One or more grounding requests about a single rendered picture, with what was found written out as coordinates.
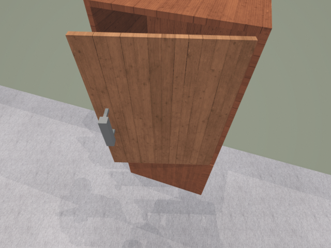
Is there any cupboard door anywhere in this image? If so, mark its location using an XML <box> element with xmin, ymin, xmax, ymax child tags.
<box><xmin>66</xmin><ymin>31</ymin><xmax>258</xmax><ymax>165</ymax></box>

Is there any handle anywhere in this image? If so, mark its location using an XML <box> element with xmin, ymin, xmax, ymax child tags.
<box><xmin>98</xmin><ymin>108</ymin><xmax>116</xmax><ymax>146</ymax></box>

